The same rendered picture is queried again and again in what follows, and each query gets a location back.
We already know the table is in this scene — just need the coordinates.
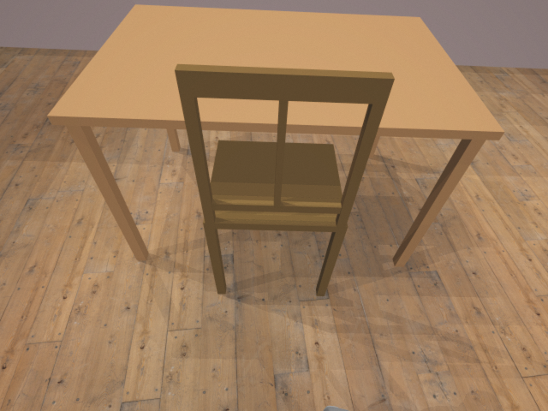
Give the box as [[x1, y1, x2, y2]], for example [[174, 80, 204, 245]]
[[47, 4, 505, 267]]

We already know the chair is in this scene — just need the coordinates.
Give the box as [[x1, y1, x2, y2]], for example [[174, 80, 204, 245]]
[[175, 64, 395, 296]]

